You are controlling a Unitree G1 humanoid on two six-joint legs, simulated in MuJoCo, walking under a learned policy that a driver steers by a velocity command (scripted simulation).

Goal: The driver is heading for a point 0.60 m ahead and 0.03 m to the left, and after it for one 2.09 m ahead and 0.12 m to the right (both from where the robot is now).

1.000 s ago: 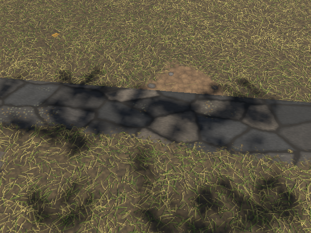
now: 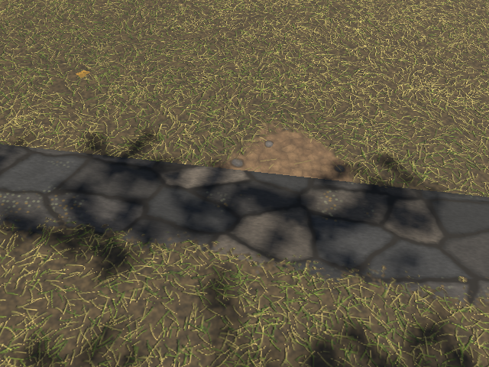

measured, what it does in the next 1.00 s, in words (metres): walks ahead: right foot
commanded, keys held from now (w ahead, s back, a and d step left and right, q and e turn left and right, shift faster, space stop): w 0.58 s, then w+q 0.38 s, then w+e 0.04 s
